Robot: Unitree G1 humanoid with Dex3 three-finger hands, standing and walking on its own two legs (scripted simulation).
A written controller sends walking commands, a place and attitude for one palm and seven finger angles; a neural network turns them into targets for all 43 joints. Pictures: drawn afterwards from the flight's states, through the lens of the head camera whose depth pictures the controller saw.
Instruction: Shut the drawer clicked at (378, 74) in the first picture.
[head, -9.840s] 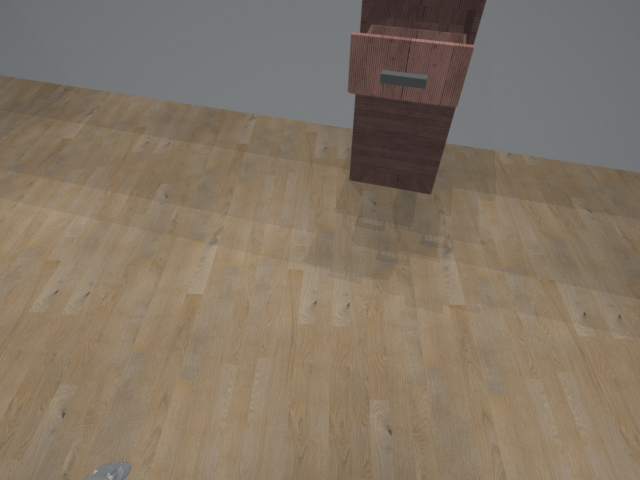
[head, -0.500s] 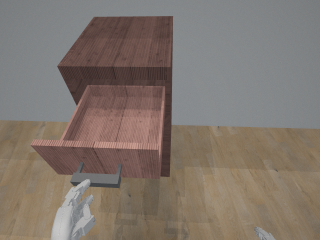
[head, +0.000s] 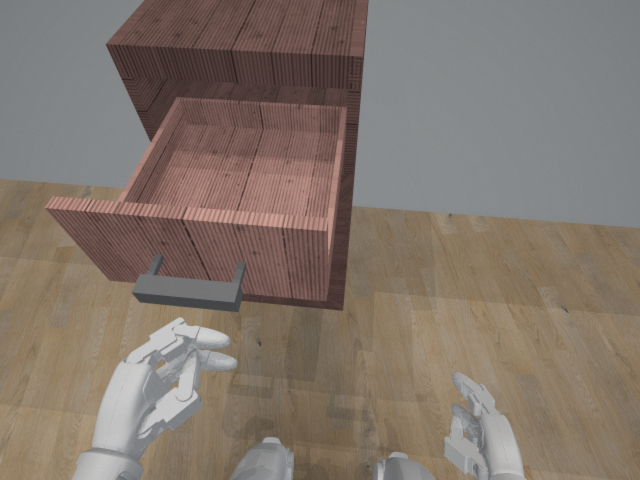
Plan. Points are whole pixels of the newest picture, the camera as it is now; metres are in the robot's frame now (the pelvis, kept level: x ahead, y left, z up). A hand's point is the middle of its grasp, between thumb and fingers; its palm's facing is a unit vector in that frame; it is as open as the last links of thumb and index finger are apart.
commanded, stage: raise the hand and make a fist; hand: left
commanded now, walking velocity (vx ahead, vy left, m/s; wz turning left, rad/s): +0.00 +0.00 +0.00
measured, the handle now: (194, 278) +0.36 +0.20 +0.02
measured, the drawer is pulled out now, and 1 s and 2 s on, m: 0.29 0.29 0.29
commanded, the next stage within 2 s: bring the fist close to the handle in 1.20 s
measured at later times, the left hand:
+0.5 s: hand (164, 400) +0.19 +0.17 +0.09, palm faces -0.02 -1.00 -0.03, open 3.1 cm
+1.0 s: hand (147, 399) +0.18 +0.17 +0.11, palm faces -0.03 -1.00 -0.04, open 3.2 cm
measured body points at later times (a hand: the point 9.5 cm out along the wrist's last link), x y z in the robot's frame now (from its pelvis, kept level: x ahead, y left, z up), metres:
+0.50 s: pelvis +0.02 +0.02 +0.02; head +0.06 +0.02 +0.47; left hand +0.18 +0.22 +0.10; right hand +0.23 -0.21 -0.04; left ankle +0.03 +0.12 -0.66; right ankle +0.02 -0.09 -0.66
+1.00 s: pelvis +0.03 +0.02 +0.03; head +0.06 +0.02 +0.48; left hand +0.18 +0.23 +0.11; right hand +0.22 -0.21 -0.04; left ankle +0.03 +0.12 -0.66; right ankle +0.02 -0.09 -0.66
